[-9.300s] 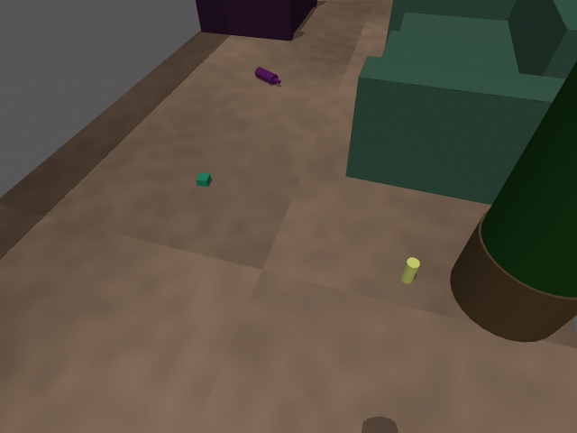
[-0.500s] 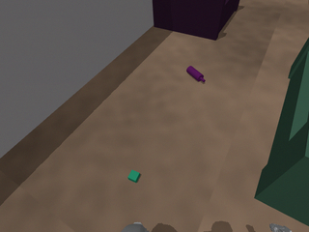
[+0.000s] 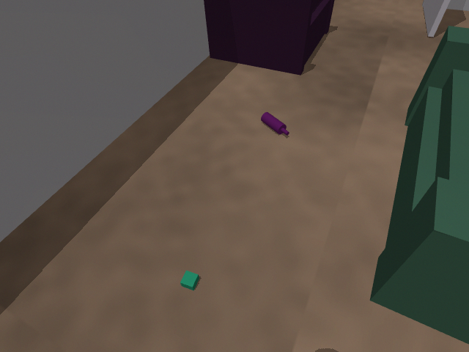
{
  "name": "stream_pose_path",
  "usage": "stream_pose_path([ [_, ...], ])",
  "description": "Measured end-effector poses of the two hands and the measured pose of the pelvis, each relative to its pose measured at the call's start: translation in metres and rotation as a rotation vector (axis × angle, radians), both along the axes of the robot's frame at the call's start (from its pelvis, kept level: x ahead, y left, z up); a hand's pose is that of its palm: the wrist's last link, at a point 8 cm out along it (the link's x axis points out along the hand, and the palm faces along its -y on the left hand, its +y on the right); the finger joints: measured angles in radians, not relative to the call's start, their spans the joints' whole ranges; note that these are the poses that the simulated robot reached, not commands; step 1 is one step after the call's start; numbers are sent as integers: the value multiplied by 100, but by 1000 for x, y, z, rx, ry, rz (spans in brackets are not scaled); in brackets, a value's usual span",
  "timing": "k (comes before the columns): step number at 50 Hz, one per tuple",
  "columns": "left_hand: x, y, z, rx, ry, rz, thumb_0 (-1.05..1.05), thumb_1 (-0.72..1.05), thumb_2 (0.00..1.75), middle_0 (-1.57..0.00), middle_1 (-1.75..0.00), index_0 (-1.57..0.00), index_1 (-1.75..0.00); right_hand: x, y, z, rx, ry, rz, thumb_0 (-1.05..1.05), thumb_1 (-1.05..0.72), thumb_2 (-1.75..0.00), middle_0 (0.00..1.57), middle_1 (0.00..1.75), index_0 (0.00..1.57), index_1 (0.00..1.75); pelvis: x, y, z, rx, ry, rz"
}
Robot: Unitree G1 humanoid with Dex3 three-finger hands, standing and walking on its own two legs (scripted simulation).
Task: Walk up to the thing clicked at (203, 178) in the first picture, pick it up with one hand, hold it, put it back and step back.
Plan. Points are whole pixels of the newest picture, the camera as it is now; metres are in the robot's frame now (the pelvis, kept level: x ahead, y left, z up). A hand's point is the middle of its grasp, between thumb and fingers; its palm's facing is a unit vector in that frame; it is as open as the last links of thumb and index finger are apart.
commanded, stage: walk up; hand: left
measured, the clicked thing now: (190, 280) +0.54 +0.26 -0.74
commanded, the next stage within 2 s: none
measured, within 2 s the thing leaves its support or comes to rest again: neither
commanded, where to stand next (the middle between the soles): +0.16 +0.01 m, yaw +2 degrees
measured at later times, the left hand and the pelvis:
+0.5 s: hand out of the picture +0.14 +0.25 -0.14, palm faces +0.01 -0.94 -0.33, open 7.4 cm; pelvis +0.03 +0.00 +0.01, yaw +1 degrees
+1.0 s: hand out of the picture +0.15 +0.30 -0.15, palm faces +0.01 -0.93 -0.36, open 7.4 cm; pelvis +0.11 +0.02 +0.01, yaw +3 degrees
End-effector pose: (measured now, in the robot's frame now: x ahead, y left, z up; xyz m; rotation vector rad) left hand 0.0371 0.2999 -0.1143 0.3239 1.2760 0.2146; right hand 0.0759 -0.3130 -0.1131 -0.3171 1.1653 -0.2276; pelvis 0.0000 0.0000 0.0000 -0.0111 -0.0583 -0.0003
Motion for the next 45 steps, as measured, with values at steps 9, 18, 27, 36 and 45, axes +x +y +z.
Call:
stream_pose_path([
  [9, 55, -8, 7, -24, -83, -23, 1, 90, 90, -21, -30, -20, -30, -10, 10, 1, 28, 85, -6, 1, -90, -90, 20, 30, 20, 30, 15, -3, 9, 1, 18, 9],
  [18, 95, -6, 14, -24, -139, -24, 0, 90, 90, -21, -30, -20, -30, 17, 14, 7, 19, 64, 5, 1, -90, -90, 20, 30, 20, 30, 24, -2, 13, -3, 25, 18],
  [27, 92, 0, 14, -23, -120, -2, 0, 90, 90, -21, -30, -20, -30, 49, 17, 14, 5, 15, 38, 1, -90, -90, 20, 30, 20, 30, 28, 1, 15, -1, 27, 27],
  [36, 62, 20, 6, -23, -78, 44, 0, 90, 90, -21, -30, -20, -30, 64, 13, 19, -18, 16, 72, 1, -90, -90, 20, 30, 20, 30, 59, 13, 10, 5, 23, 41],
  [45, 70, 45, 2, -5, 59, 51, 1, 90, 90, -21, -30, -20, -30, 64, 24, 27, -50, 70, 45, 1, -90, -90, 20, 30, 20, 30, 95, 26, 12, 8, 25, 56],
])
